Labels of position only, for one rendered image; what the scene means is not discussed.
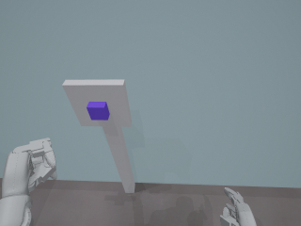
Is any robot left hand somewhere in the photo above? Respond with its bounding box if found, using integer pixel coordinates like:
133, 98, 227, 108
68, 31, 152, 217
2, 137, 57, 199

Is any robot right hand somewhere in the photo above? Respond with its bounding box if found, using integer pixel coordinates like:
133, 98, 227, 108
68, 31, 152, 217
220, 187, 257, 226

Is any button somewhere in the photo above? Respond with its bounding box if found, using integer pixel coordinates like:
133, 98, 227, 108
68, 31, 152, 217
87, 102, 110, 121

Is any panel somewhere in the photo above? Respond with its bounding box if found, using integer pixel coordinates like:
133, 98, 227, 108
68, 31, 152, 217
62, 79, 135, 193

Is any robot left forearm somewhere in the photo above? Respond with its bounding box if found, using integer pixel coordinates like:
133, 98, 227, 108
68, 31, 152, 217
0, 194, 34, 226

